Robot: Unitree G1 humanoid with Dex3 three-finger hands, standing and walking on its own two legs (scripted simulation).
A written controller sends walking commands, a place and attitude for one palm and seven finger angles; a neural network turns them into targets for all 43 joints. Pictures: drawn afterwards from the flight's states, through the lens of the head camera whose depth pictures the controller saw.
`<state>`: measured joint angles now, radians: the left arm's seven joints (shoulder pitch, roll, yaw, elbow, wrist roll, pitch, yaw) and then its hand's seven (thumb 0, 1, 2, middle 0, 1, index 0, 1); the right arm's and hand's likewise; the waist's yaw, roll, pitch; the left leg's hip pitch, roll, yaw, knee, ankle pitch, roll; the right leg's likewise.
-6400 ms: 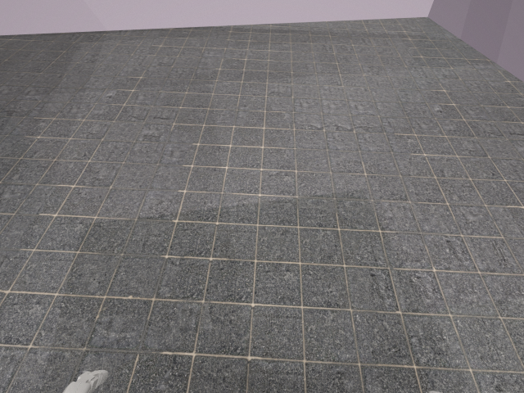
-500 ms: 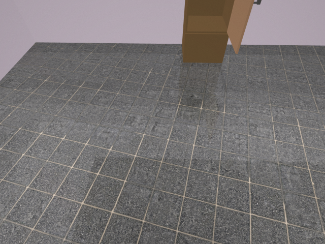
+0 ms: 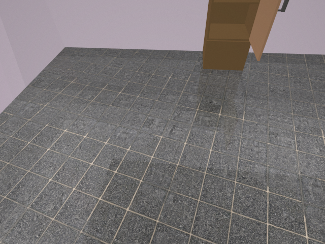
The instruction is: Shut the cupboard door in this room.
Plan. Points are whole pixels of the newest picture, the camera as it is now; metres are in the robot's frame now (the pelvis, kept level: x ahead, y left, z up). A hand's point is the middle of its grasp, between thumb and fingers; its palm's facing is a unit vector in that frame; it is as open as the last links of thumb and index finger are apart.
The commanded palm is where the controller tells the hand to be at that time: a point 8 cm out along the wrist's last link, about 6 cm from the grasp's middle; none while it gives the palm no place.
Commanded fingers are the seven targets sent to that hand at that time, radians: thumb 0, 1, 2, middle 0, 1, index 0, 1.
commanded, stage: turn or walk to find it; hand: left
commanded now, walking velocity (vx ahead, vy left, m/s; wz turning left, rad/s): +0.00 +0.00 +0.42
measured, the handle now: (282, 2) +1.61 -0.75 +0.02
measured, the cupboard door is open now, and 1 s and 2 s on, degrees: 91 91 91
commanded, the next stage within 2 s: stand and wait in 0.42 s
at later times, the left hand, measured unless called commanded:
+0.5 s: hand out of the picture -0.03 +0.27 -0.17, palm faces +0.23 -0.95 -0.22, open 7.4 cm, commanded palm none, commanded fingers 0.00 0.90 0.90 -0.20 -0.30 -0.20 -0.30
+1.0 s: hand out of the picture -0.07 +0.18 -0.15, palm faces +0.31 -0.91 -0.27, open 7.3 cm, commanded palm none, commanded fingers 0.00 0.90 0.90 -0.20 -0.30 -0.20 -0.30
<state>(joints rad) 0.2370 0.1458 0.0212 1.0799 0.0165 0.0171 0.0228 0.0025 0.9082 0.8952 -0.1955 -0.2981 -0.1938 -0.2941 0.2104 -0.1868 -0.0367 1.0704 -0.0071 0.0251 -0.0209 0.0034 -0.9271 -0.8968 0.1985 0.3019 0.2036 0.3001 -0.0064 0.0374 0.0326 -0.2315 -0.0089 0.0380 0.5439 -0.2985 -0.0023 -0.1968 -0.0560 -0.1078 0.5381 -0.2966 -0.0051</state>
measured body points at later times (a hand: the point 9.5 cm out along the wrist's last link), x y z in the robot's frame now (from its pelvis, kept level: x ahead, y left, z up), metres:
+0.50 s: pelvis -0.05 +0.05 +0.01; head -0.02 +0.08 +0.45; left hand -0.04 +0.32 -0.15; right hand +0.05 -0.18 -0.13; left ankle -0.05 +0.13 -0.74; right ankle -0.05 -0.11 -0.65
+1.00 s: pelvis -0.06 -0.01 +0.01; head -0.03 -0.04 +0.46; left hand -0.09 +0.23 -0.13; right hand +0.01 -0.24 -0.17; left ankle -0.12 +0.14 -0.66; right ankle -0.05 -0.09 -0.74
